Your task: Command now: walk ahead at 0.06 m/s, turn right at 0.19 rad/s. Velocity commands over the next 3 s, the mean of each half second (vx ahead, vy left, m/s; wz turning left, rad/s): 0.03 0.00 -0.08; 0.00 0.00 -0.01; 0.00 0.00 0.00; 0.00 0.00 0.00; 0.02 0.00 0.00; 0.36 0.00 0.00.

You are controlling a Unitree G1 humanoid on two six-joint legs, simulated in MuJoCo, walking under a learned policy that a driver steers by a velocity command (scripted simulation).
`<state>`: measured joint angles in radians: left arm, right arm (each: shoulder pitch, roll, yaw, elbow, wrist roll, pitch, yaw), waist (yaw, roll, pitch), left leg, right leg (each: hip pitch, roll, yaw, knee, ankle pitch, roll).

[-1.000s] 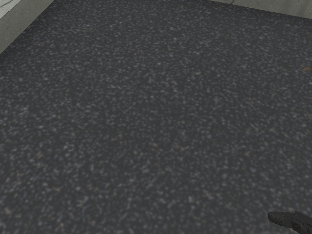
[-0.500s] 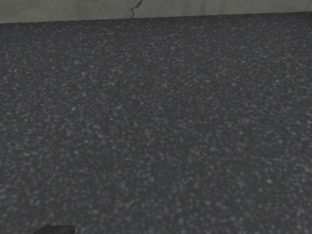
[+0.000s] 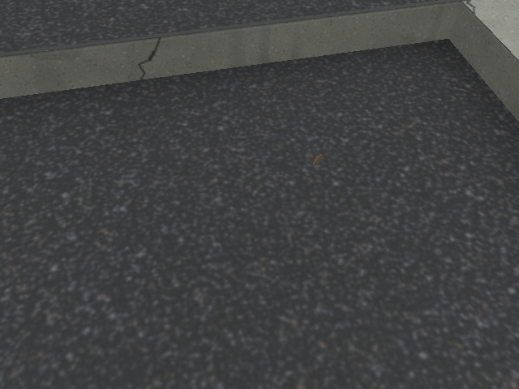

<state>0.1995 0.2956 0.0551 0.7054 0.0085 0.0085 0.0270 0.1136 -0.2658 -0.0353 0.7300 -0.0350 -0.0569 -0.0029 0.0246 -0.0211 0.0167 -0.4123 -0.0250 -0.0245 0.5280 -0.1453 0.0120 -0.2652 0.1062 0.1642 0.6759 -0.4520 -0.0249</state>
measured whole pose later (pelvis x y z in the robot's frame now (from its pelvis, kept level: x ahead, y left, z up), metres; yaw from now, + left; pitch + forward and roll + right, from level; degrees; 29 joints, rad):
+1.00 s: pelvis +0.04 -0.03 +0.01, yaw +0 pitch -2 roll +0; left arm 0.26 0.21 0.02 1.01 0.00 -0.01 0.03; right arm 0.16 -0.23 -0.04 1.07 0.00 0.02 -0.04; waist -0.01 0.01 0.04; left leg -0.25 0.02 -0.05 0.49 -0.21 -0.04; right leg -0.12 0.02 0.04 0.49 -0.34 0.00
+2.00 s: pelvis +0.04 -0.02 +0.01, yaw +1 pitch -1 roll +0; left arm 0.37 0.17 0.00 1.09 0.00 -0.02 0.04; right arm 0.23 -0.19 -0.02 1.12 0.00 0.02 -0.05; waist 0.00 0.01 0.04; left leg -0.28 0.01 -0.06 0.51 -0.21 -0.03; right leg -0.14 0.00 0.02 0.49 -0.34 0.01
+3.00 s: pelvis +0.23 +0.00 +0.01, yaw +0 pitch +2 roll +1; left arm 0.05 0.23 0.04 0.87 -0.03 -0.09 -0.03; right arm 0.52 -0.18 -0.02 1.07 0.01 -0.08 -0.02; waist -0.09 -0.03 0.01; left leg 0.12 -0.03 0.03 0.16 -0.31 0.02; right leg -0.65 -0.08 -0.02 0.66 -0.03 -0.03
